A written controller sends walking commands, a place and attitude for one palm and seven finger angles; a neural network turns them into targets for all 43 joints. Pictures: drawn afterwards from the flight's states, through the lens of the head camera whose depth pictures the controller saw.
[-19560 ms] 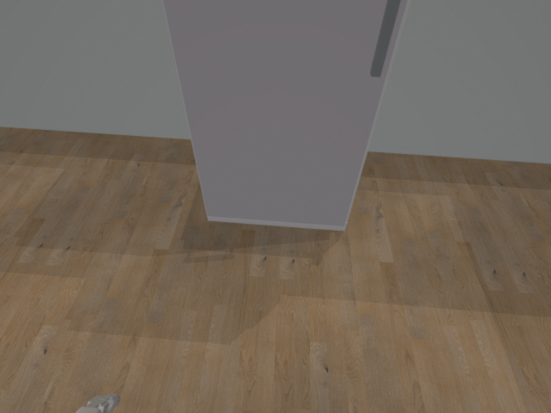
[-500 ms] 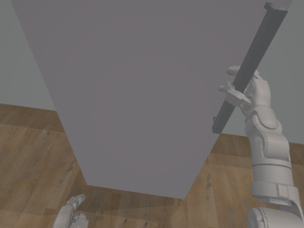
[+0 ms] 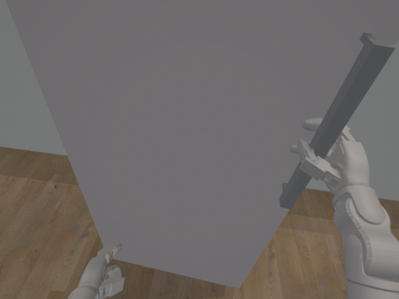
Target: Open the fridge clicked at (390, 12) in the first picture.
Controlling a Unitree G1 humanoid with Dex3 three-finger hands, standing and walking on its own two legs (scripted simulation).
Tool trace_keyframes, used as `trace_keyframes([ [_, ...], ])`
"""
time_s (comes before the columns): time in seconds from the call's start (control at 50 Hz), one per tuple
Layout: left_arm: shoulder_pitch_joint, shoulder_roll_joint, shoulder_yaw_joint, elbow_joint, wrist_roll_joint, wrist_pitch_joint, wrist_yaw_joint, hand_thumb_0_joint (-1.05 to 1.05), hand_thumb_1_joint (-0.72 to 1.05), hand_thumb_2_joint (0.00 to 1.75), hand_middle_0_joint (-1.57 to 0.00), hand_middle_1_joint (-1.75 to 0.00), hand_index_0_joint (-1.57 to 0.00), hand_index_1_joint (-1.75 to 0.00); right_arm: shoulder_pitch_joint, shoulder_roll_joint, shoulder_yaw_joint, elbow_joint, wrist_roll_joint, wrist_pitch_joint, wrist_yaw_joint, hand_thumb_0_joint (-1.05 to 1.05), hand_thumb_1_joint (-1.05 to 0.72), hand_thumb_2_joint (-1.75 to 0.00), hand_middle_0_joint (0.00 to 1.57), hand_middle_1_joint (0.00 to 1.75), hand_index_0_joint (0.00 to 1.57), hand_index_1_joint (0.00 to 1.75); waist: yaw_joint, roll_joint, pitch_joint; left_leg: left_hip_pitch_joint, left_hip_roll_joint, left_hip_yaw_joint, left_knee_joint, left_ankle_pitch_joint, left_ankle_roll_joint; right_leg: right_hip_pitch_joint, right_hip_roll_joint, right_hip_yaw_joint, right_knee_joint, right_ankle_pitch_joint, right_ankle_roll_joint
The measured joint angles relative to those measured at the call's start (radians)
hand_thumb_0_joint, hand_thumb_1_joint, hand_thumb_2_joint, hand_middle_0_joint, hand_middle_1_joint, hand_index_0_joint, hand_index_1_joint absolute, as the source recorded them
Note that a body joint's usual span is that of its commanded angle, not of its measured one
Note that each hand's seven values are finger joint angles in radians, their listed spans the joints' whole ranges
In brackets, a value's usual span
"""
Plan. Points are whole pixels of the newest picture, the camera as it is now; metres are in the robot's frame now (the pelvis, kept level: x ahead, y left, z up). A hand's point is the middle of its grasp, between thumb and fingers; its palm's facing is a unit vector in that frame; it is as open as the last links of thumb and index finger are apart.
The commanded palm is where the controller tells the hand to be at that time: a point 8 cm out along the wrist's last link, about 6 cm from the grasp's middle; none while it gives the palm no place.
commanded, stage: walk backward, drawing the door open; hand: right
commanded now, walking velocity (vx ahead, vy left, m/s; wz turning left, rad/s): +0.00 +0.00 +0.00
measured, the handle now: (317, 138) +0.36 -0.17 +0.21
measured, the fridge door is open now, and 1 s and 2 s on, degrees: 5 28 57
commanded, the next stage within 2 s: none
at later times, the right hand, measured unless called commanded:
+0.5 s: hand (301, 213) +0.21 -0.12 +0.19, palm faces +0.23 +0.94 -0.23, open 6.9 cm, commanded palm +0.17 -0.16 +0.20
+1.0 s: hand (267, 293) +0.11 -0.05 +0.18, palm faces +0.42 +0.88 -0.22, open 7.3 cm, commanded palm +0.05 -0.09 +0.19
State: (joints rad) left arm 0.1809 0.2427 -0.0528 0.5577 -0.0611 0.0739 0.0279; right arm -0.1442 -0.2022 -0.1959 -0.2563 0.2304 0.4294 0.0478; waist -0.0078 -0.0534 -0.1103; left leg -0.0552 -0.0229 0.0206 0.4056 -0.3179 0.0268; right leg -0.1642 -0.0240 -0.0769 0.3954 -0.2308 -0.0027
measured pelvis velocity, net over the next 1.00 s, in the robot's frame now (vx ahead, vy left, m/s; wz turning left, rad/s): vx -0.15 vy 0.19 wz -0.31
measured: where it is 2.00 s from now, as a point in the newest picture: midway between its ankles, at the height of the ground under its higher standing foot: outside the picture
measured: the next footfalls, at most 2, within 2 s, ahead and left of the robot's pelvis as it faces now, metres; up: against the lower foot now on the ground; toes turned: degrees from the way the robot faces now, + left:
right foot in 0.66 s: -0.02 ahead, -0.05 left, +0.00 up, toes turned -8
left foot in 0.96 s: -0.10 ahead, +0.33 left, +0.00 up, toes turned -17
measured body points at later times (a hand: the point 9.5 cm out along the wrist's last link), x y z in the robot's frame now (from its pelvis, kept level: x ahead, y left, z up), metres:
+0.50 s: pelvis -0.05 +0.05 +0.00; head -0.01 +0.09 +0.44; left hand +0.13 +0.25 -0.12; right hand +0.20 -0.17 +0.20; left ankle -0.08 +0.09 -0.74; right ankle -0.05 -0.10 -0.71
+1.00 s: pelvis -0.15 +0.19 -0.02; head -0.07 +0.17 +0.42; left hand +0.07 +0.35 -0.14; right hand +0.08 -0.10 +0.19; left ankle -0.14 +0.34 -0.75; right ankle -0.08 -0.02 -0.73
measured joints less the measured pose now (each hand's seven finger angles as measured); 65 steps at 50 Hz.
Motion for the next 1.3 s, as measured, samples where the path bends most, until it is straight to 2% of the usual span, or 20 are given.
trace_keyframes([
  [0.1,-0.012,0.0,-0.006,-0.02,0.003,-0.002,-0.007,0.02,0.91,0.9,-0.2,-0.3,-0.2,-0.3,0.202,0.001,0.04,-0.233,0.007,0.008,0.003,-0.03,-0.66,-0.71,0.43,1.4,0.3,1.4,-0.023,-0.006,-0.011,0.005,-0.004,0.008,0.01,0.002,-0.013,-0.001,-0.005,0.014,0.022,-0.009,-0.004],
  [0.2,-0.069,-0.006,-0.004,-0.046,0.034,0.027,0.009,0.01,0.91,0.9,-0.2,-0.3,-0.2,-0.3,0.304,-0.026,0.115,-0.272,-0.066,-0.235,-0.061,-0.08,-0.62,-0.72,0.53,1.4,0.27,1.41,-0.038,0.006,0.036,-0.018,-0.011,0.006,-0.01,-0.003,-0.03,-0.068,-0.013,0.015,0.089,0.002,-0.014],
  [0.34,-0.083,-0.038,0.013,-0.087,0.063,0.028,0.0,0.01,0.91,0.9,-0.2,-0.3,-0.2,-0.3,0.355,-0.051,0.086,-0.292,-0.086,-0.352,-0.131,-0.11,-0.61,-0.73,0.57,1.39,0.22,1.41,-0.013,0.005,0.12,-0.154,-0.021,-0.006,0.179,0.02,-0.072,-0.044,-0.024,0.025,0.025,0.039,0.01],
  [0.38,-0.065,-0.046,0.014,-0.083,0.069,0.009,-0.001,0.01,0.91,0.9,-0.2,-0.3,-0.2,-0.3,0.349,-0.056,0.067,-0.284,-0.093,-0.368,-0.147,-0.13,-0.61,-0.74,0.58,1.39,0.19,1.41,0.001,0.006,0.122,-0.142,-0.018,0.005,0.144,-0.035,-0.052,-0.048,-0.023,0.037,0.029,-0.001,0.05],
  [0.44,-0.047,-0.044,0.019,-0.05,0.069,0.005,0.006,0.01,0.91,0.9,-0.2,-0.3,-0.2,-0.3,0.34,-0.034,0.051,-0.254,-0.116,-0.399,-0.156,-0.14,-0.61,-0.76,0.58,1.39,0.17,1.41,0.015,-0.022,0.143,-0.115,-0.041,0.041,0.072,-0.004,0.08,-0.111,-0.04,0.056,0.13,0.011,0.05],
  [0.54,-0.02,-0.052,0.029,0.002,0.065,-0.013,0.027,0.01,0.91,0.9,-0.2,-0.3,-0.2,-0.3,0.332,-0.023,0.053,-0.255,-0.15,-0.454,-0.153,-0.14,-0.62,-0.73,0.56,1.4,0.17,1.41,0.011,0.016,0.198,-0.133,-0.028,0.066,0.03,0.084,0.01,-0.234,0.03,0.043,0.392,-0.164,-0.01],
  [0.62,0.008,-0.066,0.027,-0.006,0.075,-0.044,0.047,0.02,0.91,0.9,-0.2,-0.3,-0.2,-0.3,0.333,-0.038,0.049,-0.313,-0.164,-0.467,-0.16,-0.14,-0.62,-0.7,0.55,1.4,0.17,1.39,0.03,0.059,0.214,-0.174,-0.03,0.115,0.06,0.068,0.072,-0.203,0.041,-0.037,0.258,-0.048,-0.003],
  [0.64,0.011,-0.063,0.029,-0.006,0.075,-0.061,0.05,0.02,0.91,0.9,-0.2,-0.3,-0.2,-0.3,0.331,-0.041,0.047,-0.326,-0.171,-0.471,-0.166,-0.15,-0.62,-0.7,0.55,1.4,0.16,1.37,0.033,0.05,0.215,-0.205,-0.042,0.124,0.111,0.044,0.059,-0.167,0.03,-0.042,0.17,0.005,-0.012],
  [0.68,-0.007,-0.076,0.046,0.011,0.092,-0.094,0.053,0.02,0.91,0.9,-0.2,-0.3,-0.2,-0.3,0.301,-0.062,0.033,-0.321,-0.175,-0.493,-0.176,-0.16,-0.63,-0.69,0.54,1.39,0.13,1.31,0.046,0.058,0.238,-0.34,-0.046,0.072,0.428,-0.047,-0.044,-0.156,0.03,-0.029,0.124,0.046,-0.064],
  [0.72,-0.022,-0.092,0.059,0.045,0.104,-0.112,0.04,0.01,0.91,0.9,-0.2,-0.3,-0.2,-0.3,0.244,-0.071,0.032,-0.282,-0.179,-0.497,-0.165,-0.16,-0.63,-0.69,0.54,1.4,0.12,1.29,0.065,0.059,0.278,-0.432,-0.066,-0.022,0.744,-0.11,-0.068,-0.163,0.03,0.016,0.141,0.045,-0.042],
  [0.76,-0.027,-0.097,0.057,0.077,0.106,-0.124,0.029,0.01,0.91,0.9,-0.2,-0.3,-0.2,-0.3,0.207,-0.075,0.039,-0.263,-0.182,-0.479,-0.143,-0.15,-0.62,-0.7,0.53,1.39,0.13,1.3,0.076,0.037,0.292,-0.47,-0.055,-0.062,0.822,-0.097,-0.071,-0.172,0.007,0.078,0.109,0.081,-0.011],
  [0.86,-0.014,-0.114,0.052,0.099,0.084,-0.16,0.021,0.02,0.91,0.9,-0.2,-0.3,-0.2,-0.3,0.142,-0.085,0.065,-0.244,-0.194,-0.464,-0.118,-0.14,-0.62,-0.71,0.52,1.39,0.14,1.3,0.04,0.006,0.295,-0.352,0.014,-0.113,0.454,-0.072,-0.076,-0.211,-0.064,0.189,0.036,0.168,0.052],
  [0.94,-0.004,-0.123,0.054,0.092,0.064,-0.186,0.018,0.02,0.91,0.9,-0.21,-0.3,-0.2,-0.3,0.1,-0.106,0.055,-0.217,-0.167,-0.456,-0.108,-0.14,-0.6,-0.74,0.53,1.39,0.14,1.29,0.022,0.0,0.262,-0.167,0.012,-0.046,0.139,-0.098,-0.068,-0.284,-0.073,0.279,0.032,0.191,0.089],
  [0.98,-0.036,-0.11,0.057,0.099,0.055,-0.19,0.018,0.02,0.91,0.9,-0.21,-0.3,-0.2,-0.3,0.093,-0.097,0.029,-0.212,-0.156,-0.459,-0.116,-0.15,-0.6,-0.76,0.55,1.4,0.14,1.3,0.023,-0.006,0.269,-0.135,0.01,-0.012,0.063,0.022,-0.048,-0.345,-0.064,0.286,0.138,0.066,0.079],
  [1.08,-0.066,-0.053,0.083,0.126,0.059,-0.165,0.056,0.02,0.91,0.9,-0.21,-0.3,-0.2,-0.3,0.154,-0.051,0.05,-0.207,-0.155,-0.48,-0.114,-0.13,-0.58,-0.78,0.53,1.4,0.17,1.32,0.039,-0.002,0.263,-0.137,0.056,0.058,0.124,-0.024,-0.031,-0.423,0.01,0.106,0.673,-0.247,0.046],
  [1.12,-0.06,-0.044,0.085,0.111,0.068,-0.159,0.074,0.02,0.91,0.9,-0.2,-0.3,-0.2,-0.3,0.177,-0.045,0.067,-0.221,-0.162,-0.489,-0.107,-0.13,-0.58,-0.77,0.53,1.4,0.18,1.32,0.047,0.022,0.255,-0.133,0.079,0.09,0.128,-0.032,-0.022,-0.36,0.012,0.022,0.624,-0.265,0.04],
  [1.18,-0.054,-0.031,0.081,0.073,0.077,-0.16,0.089,0.02,0.91,0.9,-0.2,-0.3,-0.2,-0.3,0.182,-0.045,0.094,-0.257,-0.179,-0.487,-0.101,-0.14,-0.58,-0.75,0.54,1.4,0.18,1.29,0.06,0.042,0.241,-0.182,0.102,0.152,0.217,-0.057,-0.011,-0.216,0.011,-0.065,0.324,-0.15,0.03],
  [1.2,-0.057,-0.022,0.081,0.054,0.082,-0.165,0.089,0.02,0.91,0.9,-0.2,-0.3,-0.2,-0.3,0.179,-0.046,0.097,-0.276,-0.183,-0.478,-0.103,-0.15,-0.58,-0.74,0.54,1.4,0.17,1.27,0.055,0.026,0.236,-0.24,0.094,0.159,0.321,-0.06,-0.018,-0.158,-0.003,-0.062,0.206,-0.011,0.007],
  [1.24,-0.091,-0.043,0.097,0.059,0.091,-0.179,0.08,0.01,0.91,0.9,-0.2,-0.3,-0.2,-0.3,0.132,-0.062,0.097,-0.263,-0.189,-0.485,-0.103,-0.17,-0.59,-0.73,0.55,1.4,0.15,1.24,0.052,0.046,0.283,-0.358,0.067,0.074,0.59,-0.164,-0.05,-0.156,0.002,-0.037,0.213,-0.018,-0.025],
  [1.3,-0.115,-0.073,0.082,0.069,0.09,-0.177,0.045,0.01,0.91,0.9,-0.2,-0.3,-0.2,-0.3,0.092,-0.068,0.094,-0.227,-0.196,-0.498,-0.086,-0.16,-0.59,-0.74,0.55,1.4,0.15,1.24,0.05,0.042,0.338,-0.485,0.011,0.001,0.799,-0.189,-0.067,-0.137,-0.027,0.042,0.171,-0.007,-0.006],
])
